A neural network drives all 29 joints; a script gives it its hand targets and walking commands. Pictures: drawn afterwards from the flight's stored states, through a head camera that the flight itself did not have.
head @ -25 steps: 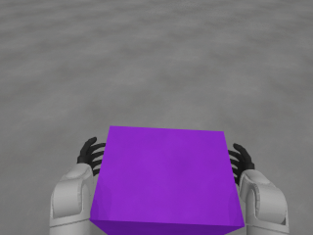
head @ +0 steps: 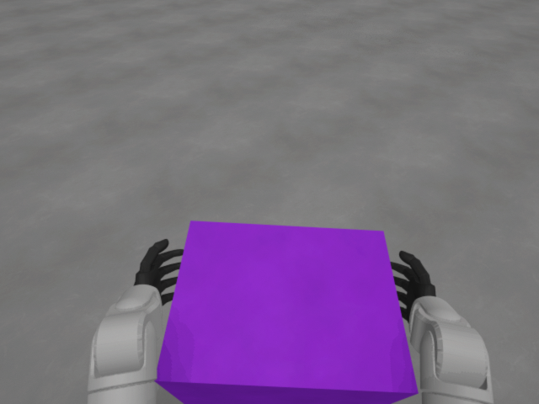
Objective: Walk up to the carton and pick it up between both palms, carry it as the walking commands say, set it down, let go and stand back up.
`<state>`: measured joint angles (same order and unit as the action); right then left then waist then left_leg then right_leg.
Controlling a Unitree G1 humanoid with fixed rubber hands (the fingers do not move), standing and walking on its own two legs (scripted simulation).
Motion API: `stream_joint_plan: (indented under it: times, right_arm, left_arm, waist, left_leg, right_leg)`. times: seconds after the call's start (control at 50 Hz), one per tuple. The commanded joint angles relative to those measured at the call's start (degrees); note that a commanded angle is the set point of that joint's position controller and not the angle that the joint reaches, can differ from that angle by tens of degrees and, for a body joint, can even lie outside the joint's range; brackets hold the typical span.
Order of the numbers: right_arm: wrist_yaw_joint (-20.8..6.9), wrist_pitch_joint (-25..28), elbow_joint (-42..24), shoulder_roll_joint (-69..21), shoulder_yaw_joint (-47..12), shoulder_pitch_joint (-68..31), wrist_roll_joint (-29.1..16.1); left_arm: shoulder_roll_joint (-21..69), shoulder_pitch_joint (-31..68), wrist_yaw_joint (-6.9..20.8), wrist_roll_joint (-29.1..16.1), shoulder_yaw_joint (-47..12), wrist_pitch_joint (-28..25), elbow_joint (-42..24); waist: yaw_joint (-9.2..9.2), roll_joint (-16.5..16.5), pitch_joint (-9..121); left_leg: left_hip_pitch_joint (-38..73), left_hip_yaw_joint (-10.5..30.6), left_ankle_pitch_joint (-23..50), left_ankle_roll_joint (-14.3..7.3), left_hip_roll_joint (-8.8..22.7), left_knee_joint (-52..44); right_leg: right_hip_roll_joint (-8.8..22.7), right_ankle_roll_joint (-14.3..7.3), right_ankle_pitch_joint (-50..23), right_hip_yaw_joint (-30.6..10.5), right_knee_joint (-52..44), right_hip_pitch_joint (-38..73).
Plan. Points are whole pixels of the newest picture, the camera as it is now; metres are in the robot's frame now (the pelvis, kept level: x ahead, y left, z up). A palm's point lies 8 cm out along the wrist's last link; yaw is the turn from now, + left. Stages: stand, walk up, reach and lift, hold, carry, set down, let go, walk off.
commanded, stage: carry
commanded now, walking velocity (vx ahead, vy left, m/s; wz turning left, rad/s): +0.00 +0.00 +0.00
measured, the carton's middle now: (281, 322) +0.27 +0.00 -0.02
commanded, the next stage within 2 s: hold in 0.78 s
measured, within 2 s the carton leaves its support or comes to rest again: neither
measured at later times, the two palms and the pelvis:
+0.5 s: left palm (149, 287) +0.28 +0.19 +0.06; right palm (413, 301) +0.27 -0.18 +0.06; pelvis +0.01 +0.01 +0.00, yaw +0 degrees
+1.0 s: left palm (164, 272) +0.31 +0.18 +0.05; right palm (414, 323) +0.25 -0.19 +0.04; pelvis +0.01 +0.02 +0.01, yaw -11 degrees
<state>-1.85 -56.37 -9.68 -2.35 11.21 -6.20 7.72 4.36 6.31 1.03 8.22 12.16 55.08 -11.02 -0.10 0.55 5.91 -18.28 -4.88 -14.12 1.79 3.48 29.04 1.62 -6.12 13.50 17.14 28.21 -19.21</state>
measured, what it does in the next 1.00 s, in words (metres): stands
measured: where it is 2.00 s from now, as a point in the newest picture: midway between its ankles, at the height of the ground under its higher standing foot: outside the picture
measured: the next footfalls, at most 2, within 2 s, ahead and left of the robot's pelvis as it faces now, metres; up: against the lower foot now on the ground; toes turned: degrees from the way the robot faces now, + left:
none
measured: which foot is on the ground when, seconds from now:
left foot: down 0.00-1.00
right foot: down 0.00-1.00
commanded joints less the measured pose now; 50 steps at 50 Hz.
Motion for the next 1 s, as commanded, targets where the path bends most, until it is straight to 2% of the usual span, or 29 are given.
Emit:
stream_joint_plan:
  times: [0.0, 0.76, 0.78, 0.8, 0.82, 0.86, 0.88, 0.92, 0.94, 0.96, 0.98]
  right_arm:
    - [-10.07, 1.54, -6.19, -40.28, -37.4, -26.48, -17.69]
    - [-9.84, 5.34, -3.74, -39.2, -35.78, -25.29, -15.64]
    - [-8.01, 8.89, 17.7, -30.55, -21.77, -19.4, -6.21]
    - [-7.82, 13.61, 12.41, -28.95, -23.82, -20.79, -6.22]
    - [-7.5, 16.54, 10.69, -30.55, -25.53, -21.0, -6.62]
    - [-7.03, 19.33, 5.79, -37.14, -31.02, -24.91, -8.31]
    - [-6.91, 19.83, 4.7, -40.84, -32.88, -27.58, -9.12]
    - [-6.99, 19.76, 4.44, -43.18, -35.57, -28.83, -9.79]
    - [-6.74, 19.19, 4.96, -43.94, -34.06, -24.37, -9.61]
    - [-7.41, 18.82, 7.13, -44.83, -34.91, -26.06, -10.08]
    - [-8.36, 18.71, 9.26, -45.52, -35.12, -28.09, -10.47]
  left_arm:
    - [40.57, 23.4, 11.74, -18.1, -39.09, 0.15, -3.32]
    - [38.77, 22.09, 11.35, -15.66, -37.56, -3.92, -0.98]
    - [23.66, 14.27, 10.64, -7.05, -19.81, -8.29, 17.05]
    - [19.93, 18.16, 10.24, -7.35, -22.19, -12.75, 12.62]
    - [21.14, 21.35, 11.0, -8.09, -23.31, -15.74, 9.88]
    - [27.16, 27.11, 13.49, -12.08, -28.35, -18.81, 2.98]
    - [31.06, 30.7, 15.01, -13.97, -31.26, -19.25, 0.46]
    - [32.95, 28.4, 16.26, -12.95, -31.09, -19.05, 3.58]
    - [37.18, 28.37, 17.17, -15.86, -37.93, -18.87, 10.88]
    - [38.24, 27.72, 16.9, -14.38, -36.14, -19.24, 13.87]
    - [38.64, 29.24, 16.69, -12.92, -33.86, -19.6, 15.24]
  waist:
    - [-0.08, 0.34, 12.0]
    - [0.02, 0.12, 12.7]
    - [-5.55, -1.51, -6.4]
    - [-3.16, -1.34, -3.43]
    - [-2.22, -0.84, 1.55]
    - [-0.83, 2.72, 12.86]
    - [-0.2, 3.15, 17.48]
    - [-2.83, 1.99, 18.23]
    - [6.16, -1.3, 21.23]
    - [2.41, -1.41, 18.17]
    - [-0.25, -0.64, 14.46]
  left_leg:
    - [-0.38, 2.85, 5.98, -1.9, 4.02, -2.95]
    - [0.29, 3.19, 8.63, -2.21, 4.6, -3.37]
    - [-0.07, 4.16, 3.53, -5.31, -7.99, -9.84]
    - [-1.27, 6.1, 4.95, -6.98, -7.51, -10.94]
    - [-1.23, 7.48, 8.46, -7.75, -7.05, -11.4]
    - [-0.08, 10.14, 16.97, -7.6, -7.08, -10.34]
    - [-0.44, 10.86, 18.09, -6.69, -7.08, -9.93]
    - [-2.76, 10.93, 15.72, -5.46, -7.26, -10.11]
    - [0.56, 13.55, 14.53, -4.28, -7.25, -9.9]
    - [2.05, 13.47, 13.64, -4.48, -7.38, -10.61]
    - [0.85, 13.07, 10.31, -4.64, -7.43, -11.47]
  right_leg:
    - [10.18, 4.83, -6.02, -11.16, -6.72, 10.02]
    - [9.6, 4.69, -11.34, -11.48, -4.72, 11.45]
    - [0.38, 5.0, -17.01, -23.99, -8.79, 15.61]
    - [1.4, 6.03, -20.82, -25.84, -7.24, 23.33]
    - [1.58, 6.44, -25.7, -25.86, -5.27, 29.54]
    - [0.65, 7.24, -35.69, -25.68, -2.51, 36.83]
    - [-0.24, 7.19, -36.79, -25.85, -2.19, 38.52]
    - [-0.13, 7.41, -34.11, -26.36, -3.14, 40.08]
    - [-1.1, 6.33, -33.34, -25.12, -7.17, 38.65]
    - [-1.4, 6.45, -30.88, -24.43, -7.38, 35.73]
    - [-1.65, 6.66, -25.52, -23.84, -8.61, 33.66]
